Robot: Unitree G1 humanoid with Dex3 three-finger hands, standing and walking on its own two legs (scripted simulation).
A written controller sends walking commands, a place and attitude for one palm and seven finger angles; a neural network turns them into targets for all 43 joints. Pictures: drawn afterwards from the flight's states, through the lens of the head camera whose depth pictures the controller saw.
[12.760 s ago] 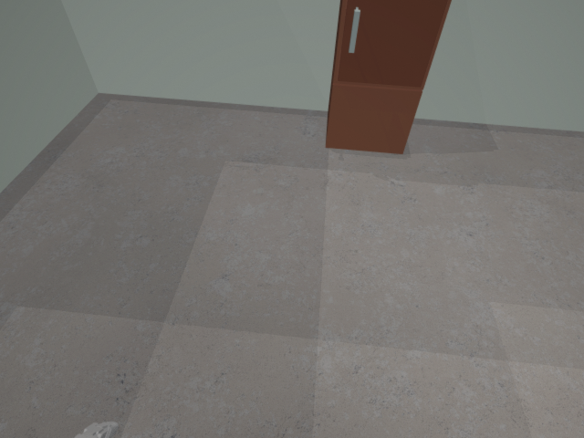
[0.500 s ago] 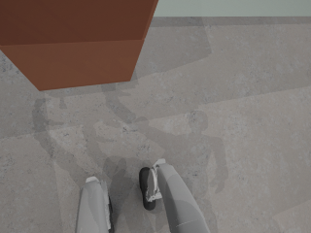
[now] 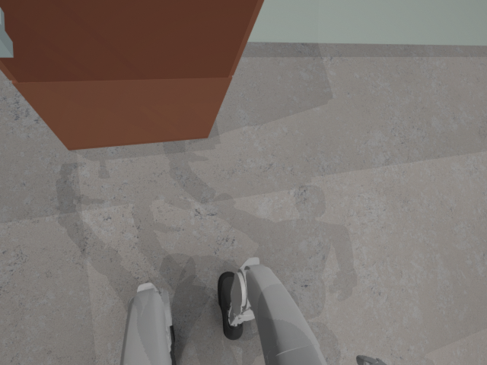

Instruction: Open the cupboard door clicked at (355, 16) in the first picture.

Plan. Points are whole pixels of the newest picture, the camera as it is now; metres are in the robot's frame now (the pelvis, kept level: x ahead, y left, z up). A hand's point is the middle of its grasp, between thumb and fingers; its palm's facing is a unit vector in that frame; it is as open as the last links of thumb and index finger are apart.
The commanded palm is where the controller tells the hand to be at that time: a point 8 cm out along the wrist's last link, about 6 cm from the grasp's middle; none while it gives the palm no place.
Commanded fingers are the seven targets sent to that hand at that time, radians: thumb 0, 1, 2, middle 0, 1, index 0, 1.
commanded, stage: move the hooked fingers beside the handle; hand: left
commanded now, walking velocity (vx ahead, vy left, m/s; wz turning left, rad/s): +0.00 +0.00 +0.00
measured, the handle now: out of the picture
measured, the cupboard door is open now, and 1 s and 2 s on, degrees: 0 0 0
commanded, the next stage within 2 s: slide the fingers in behind the handle in 0.12 s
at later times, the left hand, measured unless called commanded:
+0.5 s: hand out of the picture +0.54 +0.32 +0.05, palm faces +0.07 -1.00 -0.02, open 14.0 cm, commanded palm +0.54 +0.32 +0.05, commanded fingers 0.00 -0.50 0.30 -0.30 -1.20 -0.30 -1.20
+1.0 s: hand out of the picture +0.55 +0.28 +0.05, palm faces +0.09 -1.00 -0.03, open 14.0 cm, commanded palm +0.54 +0.29 +0.05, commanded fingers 0.00 -0.50 0.30 -0.30 -1.20 -0.30 -1.20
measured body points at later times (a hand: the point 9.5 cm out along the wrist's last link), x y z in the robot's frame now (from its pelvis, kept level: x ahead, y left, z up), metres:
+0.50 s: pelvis +0.00 +0.00 +0.00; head +0.22 +0.07 +0.39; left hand +0.53 +0.37 +0.05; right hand +0.00 -0.26 -0.08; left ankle -0.01 +0.08 -0.59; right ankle +0.07 -0.13 -0.59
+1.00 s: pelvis -0.01 -0.01 +0.00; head +0.21 +0.05 +0.39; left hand +0.54 +0.33 +0.05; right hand -0.01 -0.27 -0.09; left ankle -0.01 +0.08 -0.59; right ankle +0.07 -0.14 -0.59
